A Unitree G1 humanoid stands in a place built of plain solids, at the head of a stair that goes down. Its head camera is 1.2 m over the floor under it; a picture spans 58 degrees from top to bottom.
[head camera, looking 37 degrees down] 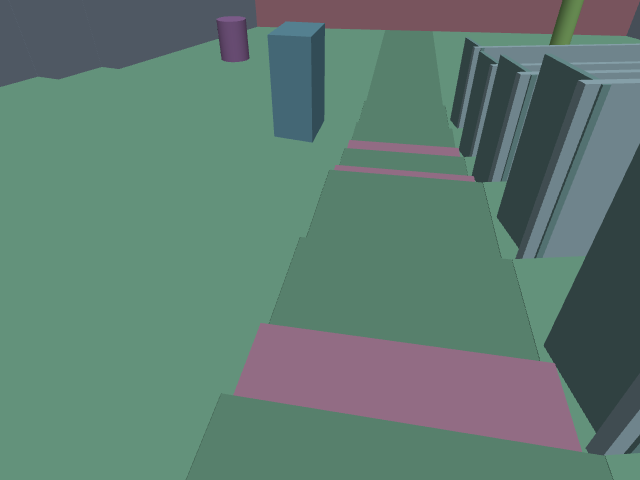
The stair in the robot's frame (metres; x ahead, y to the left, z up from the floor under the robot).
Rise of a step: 0.11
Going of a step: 0.57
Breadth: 1.12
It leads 10 degrees to the right of straight ahead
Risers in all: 3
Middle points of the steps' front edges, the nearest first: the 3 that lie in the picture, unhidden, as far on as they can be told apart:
0.70 -0.24 0.00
1.09 -0.31 -0.11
1.82 -0.44 -0.22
